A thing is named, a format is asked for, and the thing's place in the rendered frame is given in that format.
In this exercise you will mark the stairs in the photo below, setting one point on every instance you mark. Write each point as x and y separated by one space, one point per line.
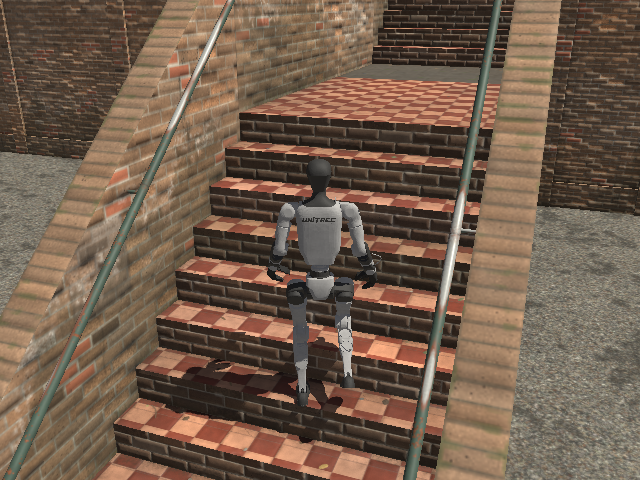
441 33
217 398

